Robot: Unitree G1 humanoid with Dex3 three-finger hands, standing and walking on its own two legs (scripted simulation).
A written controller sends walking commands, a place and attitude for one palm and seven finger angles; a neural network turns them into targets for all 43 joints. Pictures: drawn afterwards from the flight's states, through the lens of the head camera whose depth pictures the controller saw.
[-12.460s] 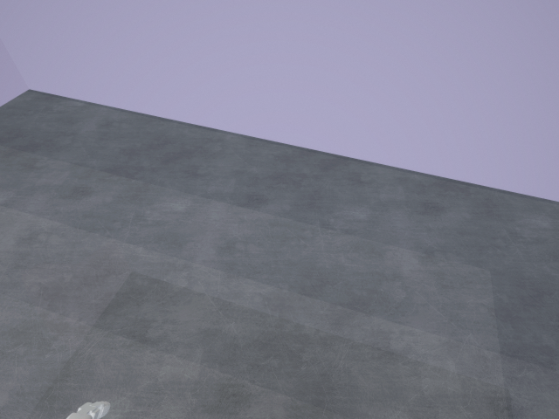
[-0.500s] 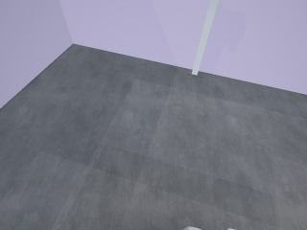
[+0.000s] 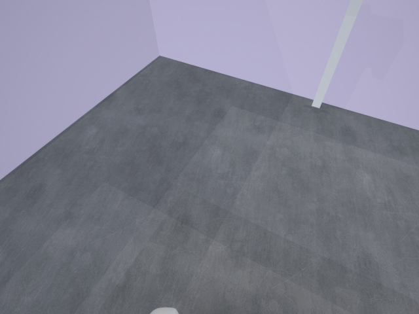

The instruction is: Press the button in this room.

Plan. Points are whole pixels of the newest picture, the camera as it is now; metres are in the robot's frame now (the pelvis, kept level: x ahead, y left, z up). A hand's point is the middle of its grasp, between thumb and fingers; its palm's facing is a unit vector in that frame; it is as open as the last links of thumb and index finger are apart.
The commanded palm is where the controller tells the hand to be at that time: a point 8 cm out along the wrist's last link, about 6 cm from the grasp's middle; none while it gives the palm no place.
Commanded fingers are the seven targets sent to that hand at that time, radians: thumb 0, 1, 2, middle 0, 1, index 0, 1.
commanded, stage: turn or walk to find it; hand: left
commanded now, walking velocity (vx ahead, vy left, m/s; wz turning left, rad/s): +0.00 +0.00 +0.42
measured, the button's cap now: out of the picture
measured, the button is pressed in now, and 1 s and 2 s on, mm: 0 0 0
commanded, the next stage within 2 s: stand and wait in 0.36 s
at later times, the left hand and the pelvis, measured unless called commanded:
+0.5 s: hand out of the picture +0.03 +0.23 -0.16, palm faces +0.19 -0.94 -0.28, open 7.4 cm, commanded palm none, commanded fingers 0.00 0.90 0.90 -0.20 -0.30 -0.20 -0.30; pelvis -0.02 +0.01 -0.01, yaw +10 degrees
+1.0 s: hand out of the picture -0.11 +0.20 -0.19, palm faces +0.37 -0.90 -0.22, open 7.4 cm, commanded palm none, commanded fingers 0.00 0.90 0.90 -0.20 -0.30 -0.20 -0.30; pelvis -0.05 +0.01 -0.01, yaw +18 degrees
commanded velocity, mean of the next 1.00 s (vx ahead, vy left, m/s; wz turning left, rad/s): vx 0.00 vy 0.00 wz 0.29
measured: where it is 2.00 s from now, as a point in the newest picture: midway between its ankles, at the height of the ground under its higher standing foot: outside the picture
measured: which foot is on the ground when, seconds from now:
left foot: up 0.00-0.10, down 0.12-0.52, up 0.54-0.94, down 0.96-1.00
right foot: down 0.00-0.12, up 0.14-0.48, down 0.50-0.96, up 0.98-1.00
